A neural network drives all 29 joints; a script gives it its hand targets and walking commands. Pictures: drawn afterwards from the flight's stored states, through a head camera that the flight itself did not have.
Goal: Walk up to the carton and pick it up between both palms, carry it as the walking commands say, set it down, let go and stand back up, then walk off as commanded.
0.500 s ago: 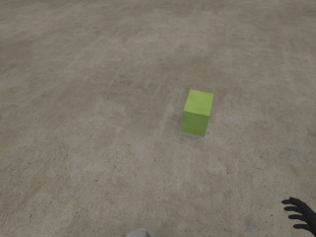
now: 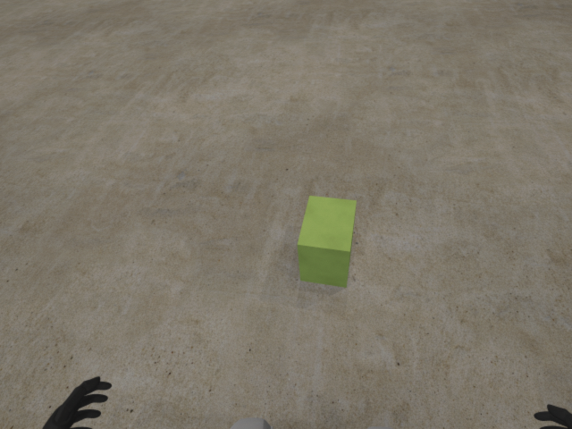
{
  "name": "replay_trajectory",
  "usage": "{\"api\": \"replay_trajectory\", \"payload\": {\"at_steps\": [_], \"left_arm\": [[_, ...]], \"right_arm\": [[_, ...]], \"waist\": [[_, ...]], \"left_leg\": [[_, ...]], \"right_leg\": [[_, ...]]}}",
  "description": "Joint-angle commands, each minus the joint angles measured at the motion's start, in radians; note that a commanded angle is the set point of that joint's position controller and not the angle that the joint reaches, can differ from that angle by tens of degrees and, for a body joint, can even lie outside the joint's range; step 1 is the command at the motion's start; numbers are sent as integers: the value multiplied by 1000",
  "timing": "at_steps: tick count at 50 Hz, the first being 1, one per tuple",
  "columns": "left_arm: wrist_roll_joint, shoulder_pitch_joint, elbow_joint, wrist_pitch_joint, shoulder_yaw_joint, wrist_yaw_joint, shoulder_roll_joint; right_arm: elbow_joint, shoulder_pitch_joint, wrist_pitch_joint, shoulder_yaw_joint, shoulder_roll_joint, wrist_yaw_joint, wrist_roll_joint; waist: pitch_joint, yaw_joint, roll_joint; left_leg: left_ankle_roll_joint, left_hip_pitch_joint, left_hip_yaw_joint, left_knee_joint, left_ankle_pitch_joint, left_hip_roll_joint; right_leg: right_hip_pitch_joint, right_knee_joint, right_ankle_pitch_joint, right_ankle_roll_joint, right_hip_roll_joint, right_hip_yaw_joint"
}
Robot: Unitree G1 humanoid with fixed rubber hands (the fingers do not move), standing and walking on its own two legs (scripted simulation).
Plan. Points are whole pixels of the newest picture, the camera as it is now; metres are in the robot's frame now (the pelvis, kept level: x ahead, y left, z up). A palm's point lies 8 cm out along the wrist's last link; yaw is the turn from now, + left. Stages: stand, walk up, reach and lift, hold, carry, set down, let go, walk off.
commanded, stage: walk up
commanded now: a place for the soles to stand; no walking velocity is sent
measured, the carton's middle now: (327, 241) +0.88 -0.09 -0.63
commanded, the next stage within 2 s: none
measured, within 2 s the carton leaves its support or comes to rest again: neither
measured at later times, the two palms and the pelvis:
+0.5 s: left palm (151, 287) +0.36 +0.27 -0.04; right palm out of the picture +0.27 -0.39 -0.03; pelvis +0.21 -0.04 +0.00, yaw -2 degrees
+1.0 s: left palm (179, 256) +0.44 +0.25 -0.07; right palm (493, 182) +0.57 -0.39 -0.04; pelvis +0.38 -0.08 +0.00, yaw +3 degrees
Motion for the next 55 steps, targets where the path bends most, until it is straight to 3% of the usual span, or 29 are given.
{"api": "replay_trajectory", "payload": {"at_steps": [1,6,8,10,11,12,13,14,18,21,23,26,27,28,29,30,31,34,36,40,42,43,44,45,47,49,50,52,55], "left_arm": [[5,61,-37,-17,76,9,216],[6,63,-29,-18,66,-14,208],[0,48,-26,-12,58,-22,204],[3,62,-31,-13,39,-26,158],[4,61,-64,-17,22,-27,105],[-5,65,-102,-10,41,-24,144],[-5,38,-104,10,71,-12,216],[-14,30,-106,15,69,-11,211],[-4,87,-48,18,53,-29,161],[6,24,-59,19,43,-50,121],[3,4,-58,20,49,-57,119],[4,68,-26,17,73,-53,151],[3,139,-9,11,88,-40,192],[5,180,-23,4,104,-20,277],[-2,200,-33,-3,117,-5,330],[-9,174,-21,-3,110,5,306],[-3,138,-14,-4,101,14,276],[9,42,-21,-9,79,14,219],[8,56,-11,-18,73,7,208],[-10,-11,2,-20,33,3,177],[-22,-15,12,-17,14,-1,161],[-23,-7,9,-18,1,-2,131],[-25,30,7,-14,-11,1,106],[-44,85,34,8,6,14,144],[-30,44,70,16,9,21,170],[-26,-29,103,-5,7,20,203],[-29,-47,123,-18,7,22,211],[-35,-29,168,-25,0,24,195],[-38,-63,207,-10,-6,22,167]], "right_arm": [[-70,23,-14,-46,-157,7,-12],[-89,-60,-18,-38,-109,25,-13],[-79,-44,-18,-47,-107,21,-19],[-56,51,-20,-73,-161,1,-25],[-53,147,-26,-92,-228,-18,-36],[-78,147,-28,-100,-274,-36,-36],[-83,115,-27,-103,-277,-43,-24],[-84,93,-29,-96,-260,-47,-30],[-105,-5,-43,-77,-216,-37,-37],[-103,-10,-50,-77,-220,-21,-38],[-102,-31,-45,-78,-232,-12,-30],[-90,-24,-28,-65,-199,-5,-31],[-91,-6,-25,-54,-158,-3,-35],[-128,-18,-30,-38,-94,0,-11],[-153,-69,-23,-58,-157,-11,6],[-147,-91,-17,-64,-202,-17,13],[-121,-41,-15,-60,-192,-13,12],[-47,44,-12,-50,-166,0,-7],[-51,7,-10,-40,-139,13,-16],[-17,-49,-8,-25,-84,4,-4],[8,-68,-10,-33,-118,-13,-9],[12,-76,-11,-43,-168,-22,-14],[3,-106,-16,-45,-214,-28,-10],[-4,-144,-11,-46,-233,-30,-2],[17,-218,5,-27,-198,-23,5],[48,-255,8,-9,-156,-15,21],[78,-246,5,-8,-155,-14,21],[124,-252,-2,-6,-158,-17,14],[177,-273,-1,3,-144,-22,15]], "waist": [[3,50,-220],[8,53,-209],[0,18,-166],[-66,-56,-51],[-154,-117,120],[-132,-114,146],[-68,-104,19],[-14,-84,14],[28,-16,122],[34,-14,138],[34,4,142],[10,61,41],[-29,110,-80],[-74,153,-315],[-77,173,-255],[-41,141,-128],[-16,103,-117],[2,44,-215],[11,54,-214],[-40,19,-175],[-77,-11,-132],[-112,-25,-42],[-150,-8,63],[-165,9,77],[-94,21,76],[-42,9,11],[-39,0,18],[-121,11,30],[-182,15,-25]], "left_leg": [[-9,-157,19,-138,18,46],[8,20,105,-398,197,12],[21,199,145,-508,281,-34],[56,457,91,-539,183,-40],[118,572,-244,-629,-24,186],[231,527,-721,-862,-222,394],[291,452,-682,-856,-247,427],[291,399,-569,-824,-148,405],[224,213,-202,-815,102,277],[191,117,-88,-797,109,233],[161,39,-63,-788,-23,223],[117,-90,4,-621,-174,181],[89,-139,59,-393,-84,138],[20,-297,144,-26,-100,21],[11,-345,-29,122,-171,-47],[11,-358,-98,166,-114,-13],[10,-342,-83,135,-58,7],[-5,-178,-13,-85,15,54],[-9,-117,38,-202,30,51],[2,163,86,-455,274,6],[28,329,63,-585,401,-11],[50,394,-68,-612,473,81],[109,364,-301,-662,517,242],[217,244,-417,-695,425,324],[144,133,-259,-656,283,219],[31,128,-119,-559,456,106],[13,201,-73,-518,587,78],[40,264,-71,-514,765,101],[63,274,-56,-520,807,108]], "right_leg": [[108,-387,-43,-213,-256,332],[33,-371,-35,-183,-213,210],[-55,-297,-91,-146,-189,154],[-177,-68,-66,-80,-155,103],[-273,281,-56,-21,-102,32],[-436,464,-279,11,46,92],[-457,582,-253,10,17,204],[-459,583,-234,10,-1,225],[-293,341,-102,30,-52,149],[-151,134,-25,21,-62,65],[-21,45,53,12,-36,33],[228,-35,24,2,42,-9],[325,-107,-101,-22,5,90],[371,-342,-435,-124,-260,552],[298,-495,-555,-246,-392,847],[274,-463,-518,-264,-388,763],[248,-429,-425,-250,-357,654],[116,-413,-180,-198,-266,380],[84,-403,-34,-202,-257,295],[-7,-243,397,-130,-196,117],[-67,-138,327,-51,-173,76],[-107,-64,212,-8,-152,48],[-106,58,22,36,-84,16],[1,55,-201,33,-24,20],[87,-112,-126,7,-44,71],[70,-267,20,-15,-120,187],[37,-270,164,-16,-152,177],[124,-193,409,2,-119,86],[208,-189,464,6,-106,55]]}}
